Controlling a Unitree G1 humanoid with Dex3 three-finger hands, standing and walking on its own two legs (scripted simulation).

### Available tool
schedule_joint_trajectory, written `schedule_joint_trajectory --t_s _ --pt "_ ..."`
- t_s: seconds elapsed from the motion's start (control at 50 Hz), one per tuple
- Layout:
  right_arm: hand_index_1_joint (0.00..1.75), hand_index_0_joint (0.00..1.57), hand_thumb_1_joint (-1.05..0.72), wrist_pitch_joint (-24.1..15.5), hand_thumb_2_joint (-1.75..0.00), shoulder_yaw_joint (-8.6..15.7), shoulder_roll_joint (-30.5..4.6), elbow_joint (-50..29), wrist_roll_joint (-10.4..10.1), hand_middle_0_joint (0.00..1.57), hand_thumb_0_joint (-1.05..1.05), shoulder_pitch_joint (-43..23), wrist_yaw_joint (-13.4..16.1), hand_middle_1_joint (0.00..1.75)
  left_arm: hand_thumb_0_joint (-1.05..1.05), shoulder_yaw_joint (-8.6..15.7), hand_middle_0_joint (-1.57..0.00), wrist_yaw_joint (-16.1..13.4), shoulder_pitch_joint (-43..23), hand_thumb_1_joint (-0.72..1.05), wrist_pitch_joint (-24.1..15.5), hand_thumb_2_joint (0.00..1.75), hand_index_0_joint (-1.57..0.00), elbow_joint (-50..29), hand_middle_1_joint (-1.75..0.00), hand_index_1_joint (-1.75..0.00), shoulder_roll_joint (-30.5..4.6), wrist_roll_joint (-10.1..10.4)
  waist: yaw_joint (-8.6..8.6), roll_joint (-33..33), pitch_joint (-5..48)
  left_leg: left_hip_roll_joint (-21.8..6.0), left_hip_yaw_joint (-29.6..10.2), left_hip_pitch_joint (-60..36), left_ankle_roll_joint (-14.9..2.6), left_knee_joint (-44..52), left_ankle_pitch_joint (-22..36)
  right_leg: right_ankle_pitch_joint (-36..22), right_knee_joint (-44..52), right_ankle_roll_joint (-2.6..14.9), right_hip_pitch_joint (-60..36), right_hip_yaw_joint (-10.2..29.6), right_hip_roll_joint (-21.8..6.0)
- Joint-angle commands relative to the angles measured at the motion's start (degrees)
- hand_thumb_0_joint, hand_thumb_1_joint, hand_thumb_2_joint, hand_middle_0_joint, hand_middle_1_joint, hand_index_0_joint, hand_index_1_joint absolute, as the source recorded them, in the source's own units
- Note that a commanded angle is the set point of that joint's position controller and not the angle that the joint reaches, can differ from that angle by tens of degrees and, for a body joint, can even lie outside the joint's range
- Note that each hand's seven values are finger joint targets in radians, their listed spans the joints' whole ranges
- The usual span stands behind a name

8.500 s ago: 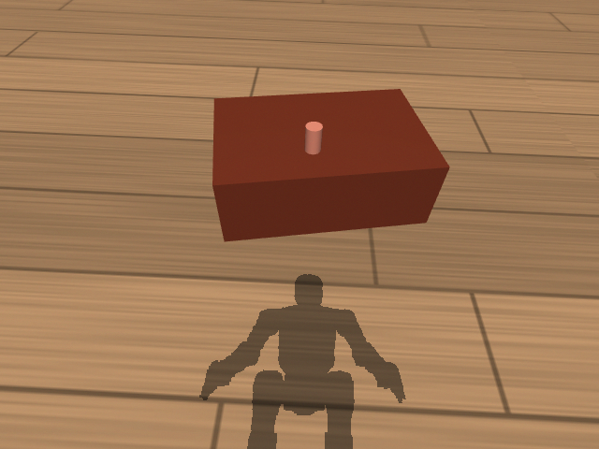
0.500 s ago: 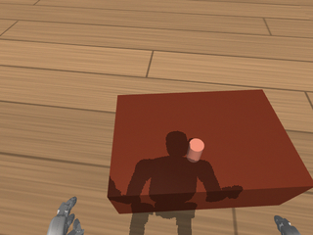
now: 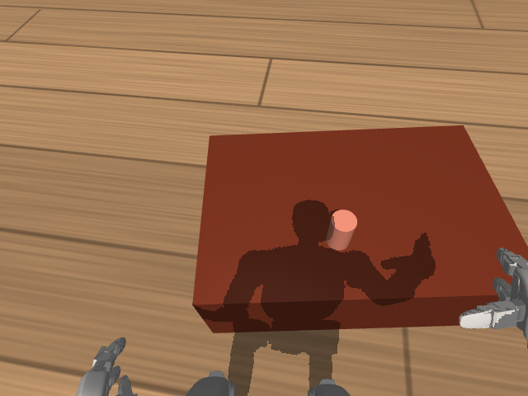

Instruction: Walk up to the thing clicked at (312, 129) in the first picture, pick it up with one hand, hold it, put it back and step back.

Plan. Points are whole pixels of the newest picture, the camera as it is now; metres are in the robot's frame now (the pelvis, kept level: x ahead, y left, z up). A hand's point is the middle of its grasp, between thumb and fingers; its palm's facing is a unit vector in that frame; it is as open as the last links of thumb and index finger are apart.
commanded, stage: go down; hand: right
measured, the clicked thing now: (340, 230) +0.57 -0.16 -0.33
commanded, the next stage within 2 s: approach in 1.26 s
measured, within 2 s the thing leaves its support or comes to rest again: neither
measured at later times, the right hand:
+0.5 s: hand (490, 238) +0.39 -0.35 -0.03, palm faces +0.15 +0.98 -0.12, open 17.3 cm
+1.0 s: hand (492, 219) +0.43 -0.36 -0.03, palm faces +0.16 +0.98 -0.09, open 17.1 cm
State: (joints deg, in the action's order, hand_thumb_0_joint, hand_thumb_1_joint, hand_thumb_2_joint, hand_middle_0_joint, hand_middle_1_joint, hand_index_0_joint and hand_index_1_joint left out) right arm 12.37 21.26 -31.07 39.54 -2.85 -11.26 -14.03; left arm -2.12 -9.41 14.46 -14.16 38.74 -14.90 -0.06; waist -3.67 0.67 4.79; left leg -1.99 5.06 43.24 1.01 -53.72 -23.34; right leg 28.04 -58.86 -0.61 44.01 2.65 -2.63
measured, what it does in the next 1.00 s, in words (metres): stands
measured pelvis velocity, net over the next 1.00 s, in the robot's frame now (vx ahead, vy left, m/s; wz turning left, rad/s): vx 0.00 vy -0.01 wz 0.05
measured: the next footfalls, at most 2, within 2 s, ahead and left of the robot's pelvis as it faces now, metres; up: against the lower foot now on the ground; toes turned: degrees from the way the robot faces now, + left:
none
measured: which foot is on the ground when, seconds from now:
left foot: down 0.00-1.00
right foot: down 0.00-1.00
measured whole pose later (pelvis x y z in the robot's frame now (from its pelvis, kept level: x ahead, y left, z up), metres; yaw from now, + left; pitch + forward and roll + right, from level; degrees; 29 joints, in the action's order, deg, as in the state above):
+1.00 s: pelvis +0.00 -0.01 -0.04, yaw +3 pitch +24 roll +5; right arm -15.1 37.0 -47.0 70.2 -2.7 -38.6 -28.2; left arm -4.2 -1.1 17.6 -5.2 37.7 -17.2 -1.4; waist -6.9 -0.8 5.4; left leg -1.0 3.8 61.8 1.6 -62.5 -24.9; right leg 31.3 -69.3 0.3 62.5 2.1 -3.7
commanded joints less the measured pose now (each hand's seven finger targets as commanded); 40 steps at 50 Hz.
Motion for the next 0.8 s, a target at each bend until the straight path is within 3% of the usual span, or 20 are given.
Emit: schedule_joint_trajectory --t_s 0.0,0.1,0.18,0.26,0.3,0.34,0.38,0.42,0.48,0.58,0.74,0.78 --pt "0.05 0.05 0.51 -8.61 -0.03 7.28 -18.75 2.06 -0.14 0.05 0.0 -12.06 -3.92 0.05 0.0 4.47 -0.19 0.89 3.5 0.9 -0.9 0.89 -0.19 -5.52 -0.29 -0.3 -10.35 -0.09 1.3 5.15 12.99 1.13 -1.51 -7.54 -2.06 5.09 10.27 -14.57 8.96 1.56 -4.88 -0.01 1.04" --pt "0.05 0.05 0.55 -16.83 -0.03 10.22 -23.87 5.74 -0.85 0.05 0.0 -21.14 -7.61 0.05 0.0 5.18 -0.19 2.14 6.12 0.9 1.01 0.9 -0.19 -6.2 -0.29 -0.3 -11.72 -0.14 0.61 5.31 19.89 1.44 -1.95 -5.85 -2.37 1.88 13.6 -19.49 6.43 1.54 -6.02 0.19 0.78" --pt "0.05 0.04 0.54 -21.99 -0.03 12.77 -28.38 10.43 -1.16 0.05 0.0 -26.92 -9.01 0.05 0.0 4.94 -0.19 2.63 7.03 0.91 1.98 0.9 -0.19 -5.42 -0.3 -0.3 -12.56 -0.17 0.3 5.44 19.67 1.23 -3.22 -3.47 -2.26 1.45 9.07 -12.98 5.2 2.06 -1.74 -0.28 1.1" --pt "0.05 0.05 0.52 -25.3 -0.03 14.22 -31.77 13.44 -1.15 0.05 0.0 -31.65 -10.49 0.05 0.0 4.77 -0.19 3.0 9.15 0.91 2.83 0.9 -0.19 -4.01 -0.3 -0.3 -13.83 -0.48 0.33 7.03 22.85 1.29 -3.17 -2.31 -2.43 0.11 11.0 -16.01 3.89 1.79 -2.88 -0.11 1.03" --pt "0.04 0.05 0.5 -26.07 -0.04 13.97 -31.83 16.36 -0.95 0.05 0.0 -32.88 -11.26 0.04 0.0 4.6 -0.19 3.21 9.92 0.91 3.26 0.9 -0.19 -3.2 -0.3 -0.3 -13.92 -0.59 -0.35 7.37 23.43 1.46 -3.2 -1.08 -2.47 -0.3 11.65 -17.11 3.03 1.69 -2.95 -0.17 1.0" --pt "0.04 0.05 0.49 -27.3 -0.04 15.12 -34.03 16.3 -0.78 0.06 0.0 -35.46 -11.48 0.04 0.0 4.32 -0.19 3.59 9.74 0.92 3.67 0.89 -0.19 -3.39 -0.3 -0.3 -14.06 -0.68 -0.12 7.75 22.18 1.56 -3.1 0.1 -2.57 -0.14 9.02 -13.89 3.66 1.83 -1.59 0.11 0.94" --pt "0.04 0.05 0.48 -28.06 -0.03 14.68 -33.56 17.12 -0.68 0.06 0.0 -36.93 -11.95 0.04 0.0 3.7 -0.19 4.07 9.49 0.92 3.9 0.89 -0.19 -3.65 -0.3 -0.3 -13.63 -0.81 0.1 9.14 22.55 1.65 -2.79 1.78 -2.84 -0.56 7.93 -13.46 3.95 1.67 -2.35 0.48 0.63" --pt "0.04 0.05 0.45 -28.78 -0.04 15.6 -35.26 18.18 -0.64 0.07 0.0 -37.85 -12.22 0.04 0.0 3.85 -0.19 4.28 10.18 0.91 4.16 0.89 -0.19 -3.29 -0.3 -0.3 -14.11 -0.87 -0.19 8.94 25.24 1.71 -3.1 1.05 -2.74 -1.15 10.16 -16.04 2.49 1.75 -3.01 0.25 0.75" --pt "0.04 0.05 0.45 -29.34 -0.04 15.92 -36.44 19.61 -0.86 0.07 0.0 -38.98 -12.92 0.04 0.0 3.51 -0.19 4.68 11.03 0.92 4.68 0.89 -0.19 -2.61 -0.3 -0.3 -14.64 -1.16 -0.54 9.79 24.58 1.82 -2.9 3.05 -2.71 -1.76 10.6 -17.5 1.53 1.69 -2.6 0.44 0.52" --pt "0.04 0.06 0.42 -30.56 -0.04 15.81 -36.52 20.75 -0.98 0.07 0.0 -41.52 -13.84 0.04 0.0 3.15 -0.19 5.57 11.15 0.91 5.45 0.89 -0.19 -2.91 -0.3 -0.3 -14.71 -1.2 -1.4 10.72 26.1 2.22 -2.45 6.08 -2.84 -2.97 10.88 -20.64 0.2 1.44 -3.87 1.12 0.01" --pt "0.04 0.06 0.43 -30.49 -0.03 17.99 -38.08 21.08 -1.38 0.07 0.0 -39.75 -14.28 0.04 0.0 3.14 -0.19 6.72 12.44 0.92 6.75 0.9 -0.19 -3.08 -0.3 -0.3 -15.24 -0.98 -1.14 10.15 29.44 2.29 -2.42 4.6 -2.8 -3.78 14.73 -25.63 -1.73 1.51 -4.18 1.1 -0.12" --pt "0.03 0.06 0.43 -30.88 -0.03 17.66 -38.17 18.37 -1.55 0.08 0.0 -42.43 -14.38 0.03 0.0 2.72 -0.19 7.1 11.82 0.92 7.08 0.89 -0.19 -3.42 -0.3 -0.3 -14.75 -1.03 -0.91 12.54 28.73 2.38 -2.22 6.82 -2.98 -4.11 13.61 -27.21 -1.33 1.2 -5.72 1.76 -0.55"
